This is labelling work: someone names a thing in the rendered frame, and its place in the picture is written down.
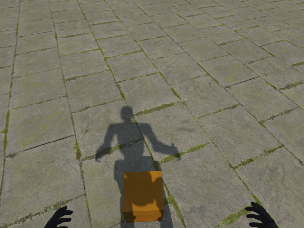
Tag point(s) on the carton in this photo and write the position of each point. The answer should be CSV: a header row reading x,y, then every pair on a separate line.
x,y
143,199

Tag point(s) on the right robot hand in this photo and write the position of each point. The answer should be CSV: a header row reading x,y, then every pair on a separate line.
x,y
264,217

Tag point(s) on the left robot hand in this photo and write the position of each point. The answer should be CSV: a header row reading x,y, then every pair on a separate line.
x,y
55,220

